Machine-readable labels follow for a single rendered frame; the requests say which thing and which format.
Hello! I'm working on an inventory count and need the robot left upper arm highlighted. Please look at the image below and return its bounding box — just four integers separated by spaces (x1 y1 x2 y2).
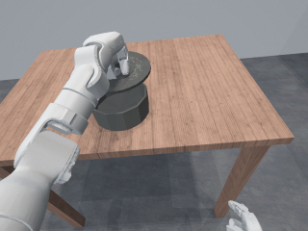
0 127 81 231

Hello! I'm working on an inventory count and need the right robot hand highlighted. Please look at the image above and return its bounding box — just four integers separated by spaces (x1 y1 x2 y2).
226 200 263 231

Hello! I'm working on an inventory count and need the lid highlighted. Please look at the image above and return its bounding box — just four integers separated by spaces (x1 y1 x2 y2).
106 51 151 94

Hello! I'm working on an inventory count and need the left robot forearm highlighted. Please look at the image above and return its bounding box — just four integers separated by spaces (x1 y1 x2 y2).
13 39 113 168

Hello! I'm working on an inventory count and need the pot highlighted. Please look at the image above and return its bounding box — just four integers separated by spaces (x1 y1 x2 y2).
92 83 149 131

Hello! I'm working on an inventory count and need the table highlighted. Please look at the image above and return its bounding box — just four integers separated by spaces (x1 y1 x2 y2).
0 34 295 228

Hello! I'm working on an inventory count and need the left robot hand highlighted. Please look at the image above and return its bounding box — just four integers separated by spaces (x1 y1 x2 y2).
83 31 130 80

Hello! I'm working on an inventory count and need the knob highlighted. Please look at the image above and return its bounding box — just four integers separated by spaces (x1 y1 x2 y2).
112 56 120 68

